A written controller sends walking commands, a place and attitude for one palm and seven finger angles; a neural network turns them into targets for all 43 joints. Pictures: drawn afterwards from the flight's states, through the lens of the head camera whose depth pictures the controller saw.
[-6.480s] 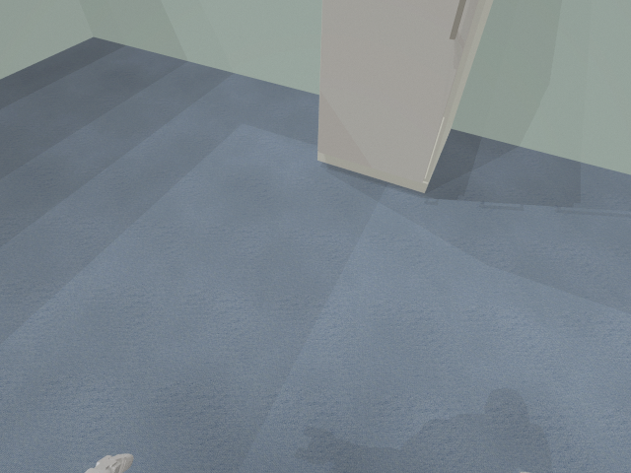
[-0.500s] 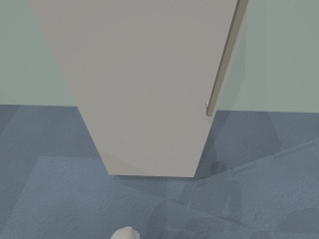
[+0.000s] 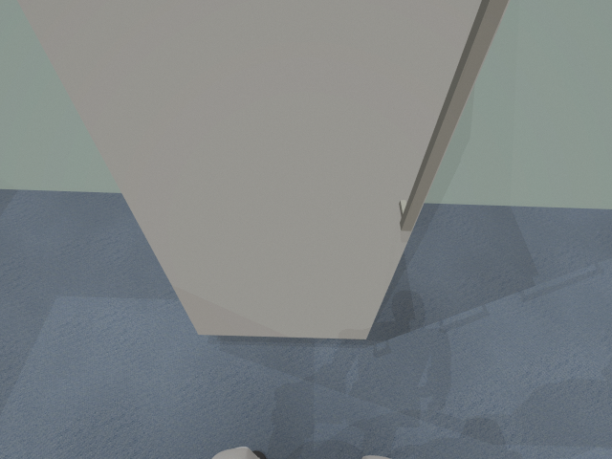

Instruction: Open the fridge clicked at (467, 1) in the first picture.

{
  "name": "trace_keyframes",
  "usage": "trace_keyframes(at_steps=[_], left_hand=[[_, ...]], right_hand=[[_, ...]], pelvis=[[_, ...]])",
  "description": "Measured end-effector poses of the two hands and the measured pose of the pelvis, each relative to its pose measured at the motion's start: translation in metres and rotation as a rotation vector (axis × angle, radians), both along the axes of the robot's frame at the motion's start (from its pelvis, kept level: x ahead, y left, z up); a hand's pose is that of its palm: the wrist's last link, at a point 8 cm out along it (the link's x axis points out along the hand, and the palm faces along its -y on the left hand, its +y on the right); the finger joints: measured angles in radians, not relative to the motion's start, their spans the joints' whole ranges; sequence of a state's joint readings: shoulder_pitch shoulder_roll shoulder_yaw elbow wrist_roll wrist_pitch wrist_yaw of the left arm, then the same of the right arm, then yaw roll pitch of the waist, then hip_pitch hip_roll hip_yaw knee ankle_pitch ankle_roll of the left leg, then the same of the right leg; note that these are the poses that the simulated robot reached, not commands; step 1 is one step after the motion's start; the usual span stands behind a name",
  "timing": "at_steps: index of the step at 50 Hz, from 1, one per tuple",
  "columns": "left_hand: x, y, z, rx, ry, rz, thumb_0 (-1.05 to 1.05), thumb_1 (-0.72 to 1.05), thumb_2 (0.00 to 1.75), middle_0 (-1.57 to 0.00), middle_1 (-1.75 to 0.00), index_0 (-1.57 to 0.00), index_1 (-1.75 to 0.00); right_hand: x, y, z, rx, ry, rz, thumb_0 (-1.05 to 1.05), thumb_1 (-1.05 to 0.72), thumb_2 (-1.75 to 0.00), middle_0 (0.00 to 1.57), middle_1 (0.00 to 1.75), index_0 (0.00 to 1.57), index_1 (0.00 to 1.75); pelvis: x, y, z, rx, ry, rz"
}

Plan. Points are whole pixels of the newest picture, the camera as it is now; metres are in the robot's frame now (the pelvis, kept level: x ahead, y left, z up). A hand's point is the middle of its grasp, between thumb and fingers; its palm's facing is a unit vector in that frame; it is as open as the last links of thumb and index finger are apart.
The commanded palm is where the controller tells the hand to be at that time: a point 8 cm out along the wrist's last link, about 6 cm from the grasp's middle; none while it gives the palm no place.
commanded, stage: come to a stop and stand still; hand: right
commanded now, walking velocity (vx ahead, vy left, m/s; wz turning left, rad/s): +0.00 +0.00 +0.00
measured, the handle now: (441, 118) +0.50 -0.14 +0.18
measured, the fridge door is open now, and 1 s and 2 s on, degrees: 0 0 0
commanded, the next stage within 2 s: look again from close up in 1.10 s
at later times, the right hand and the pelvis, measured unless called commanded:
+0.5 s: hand out of the picture -0.04 -0.22 -0.16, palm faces +0.00 +0.98 -0.21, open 7.4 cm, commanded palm none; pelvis -0.04 -0.05 +0.01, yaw +2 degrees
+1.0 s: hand out of the picture -0.09 -0.19 -0.17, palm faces +0.01 +0.99 -0.17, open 7.4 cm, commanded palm none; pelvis -0.06 -0.03 +0.01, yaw +1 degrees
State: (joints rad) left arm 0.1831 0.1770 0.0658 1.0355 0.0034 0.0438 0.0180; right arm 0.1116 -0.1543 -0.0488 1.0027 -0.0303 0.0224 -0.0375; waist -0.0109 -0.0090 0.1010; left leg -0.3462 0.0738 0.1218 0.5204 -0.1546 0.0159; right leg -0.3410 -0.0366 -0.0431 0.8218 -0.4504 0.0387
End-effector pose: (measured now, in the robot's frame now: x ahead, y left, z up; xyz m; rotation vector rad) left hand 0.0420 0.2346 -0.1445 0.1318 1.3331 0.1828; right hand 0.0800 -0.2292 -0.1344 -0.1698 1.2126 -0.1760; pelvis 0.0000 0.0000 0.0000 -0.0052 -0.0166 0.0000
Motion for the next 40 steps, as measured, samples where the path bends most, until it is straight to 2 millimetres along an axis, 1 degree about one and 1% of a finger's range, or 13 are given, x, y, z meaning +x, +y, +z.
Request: trace_keyframes(at_steps=[3,5,10,13,17,20,22,25,29,36,40], left_hand=[[0.005,-0.009,0.004,0.036,-0.057,-0.016,0.00,0.91,0.90,-0.19,-0.30,-0.20,-0.30],[0.001,-0.018,0.010,0.050,-0.071,-0.025,0.00,0.91,0.90,-0.19,-0.30,-0.20,-0.30],[-0.012,-0.041,0.024,0.052,-0.048,-0.050,0.00,0.91,0.90,-0.20,-0.30,-0.20,-0.30],[-0.018,-0.047,0.025,0.052,-0.037,-0.047,0.00,0.92,0.90,-0.20,-0.30,-0.20,-0.30],[-0.026,-0.051,0.020,0.034,-0.044,-0.027,0.00,0.92,0.90,-0.20,-0.30,-0.20,-0.30],[-0.037,-0.052,0.011,0.007,-0.042,-0.004,0.00,0.92,0.90,-0.20,-0.30,-0.20,-0.30],[-0.046,-0.051,0.008,-0.001,-0.035,0.018,0.00,0.92,0.90,-0.20,-0.30,-0.20,-0.30],[-0.062,-0.051,0.006,-0.013,-0.018,0.024,0.00,0.93,0.90,-0.20,-0.30,-0.20,-0.30],[-0.088,-0.052,0.006,-0.025,0.020,0.031,0.00,0.92,0.90,-0.20,-0.30,-0.20,-0.30],[-0.135,-0.055,0.008,-0.035,0.116,0.050,0.00,0.91,0.90,-0.20,-0.30,-0.20,-0.30],[-0.154,-0.056,0.008,-0.040,0.164,0.057,0.00,0.91,0.90,-0.20,-0.30,-0.20,-0.30]], right_hand=[[-0.019,-0.022,-0.012,0.010,0.023,-0.019,0.00,-0.91,-0.90,0.20,0.30,0.20,0.30],[-0.033,-0.035,-0.016,0.019,0.047,-0.038,0.00,-0.91,-0.90,0.20,0.30,0.20,0.30],[-0.065,-0.054,-0.009,0.025,0.109,-0.065,0.01,-0.91,-0.90,0.20,0.30,0.20,0.29],[-0.085,-0.059,-0.006,0.024,0.147,-0.067,0.01,-0.91,-0.90,0.20,0.30,0.19,0.29],[-0.107,-0.057,-0.004,0.020,0.205,-0.047,0.01,-0.91,-0.90,0.20,0.30,0.19,0.29],[-0.117,-0.051,-0.005,0.012,0.215,-0.030,0.01,-0.91,-0.90,0.20,0.30,0.19,0.29],[-0.121,-0.045,-0.002,0.014,0.219,-0.018,0.01,-0.91,-0.90,0.20,0.30,0.19,0.29],[-0.125,-0.037,0.002,0.023,0.203,-0.004,0.01,-0.91,-0.90,0.20,0.30,0.19,0.29],[-0.127,-0.029,0.001,0.036,0.180,0.010,0.01,-0.91,-0.90,0.20,0.30,0.20,0.29],[-0.138,-0.023,-0.002,0.049,0.179,0.011,0.01,-0.92,-0.90,0.20,0.30,0.20,0.29],[-0.148,-0.019,-0.002,0.055,0.196,0.001,0.01,-0.91,-0.90,0.20,0.30,0.20,0.29]], pelvis=[[-0.007,-0.016,-0.006,0.016,-0.001,0.001],[-0.011,-0.024,-0.006,0.007,-0.011,0.003],[-0.016,-0.038,0.007,0.020,-0.002,0.002],[-0.020,-0.043,0.010,0.017,0.007,0.011],[-0.027,-0.047,0.010,0.006,0.012,0.024],[-0.033,-0.045,0.006,-0.015,0.012,0.035],[-0.038,-0.046,0.008,-0.001,0.000,0.036],[-0.045,-0.047,0.010,0.004,-0.011,0.031],[-0.053,-0.044,0.011,0.001,-0.025,0.031],[-0.062,-0.037,0.011,0.003,-0.021,0.025],[-0.066,-0.036,0.011,0.004,-0.013,0.021]])
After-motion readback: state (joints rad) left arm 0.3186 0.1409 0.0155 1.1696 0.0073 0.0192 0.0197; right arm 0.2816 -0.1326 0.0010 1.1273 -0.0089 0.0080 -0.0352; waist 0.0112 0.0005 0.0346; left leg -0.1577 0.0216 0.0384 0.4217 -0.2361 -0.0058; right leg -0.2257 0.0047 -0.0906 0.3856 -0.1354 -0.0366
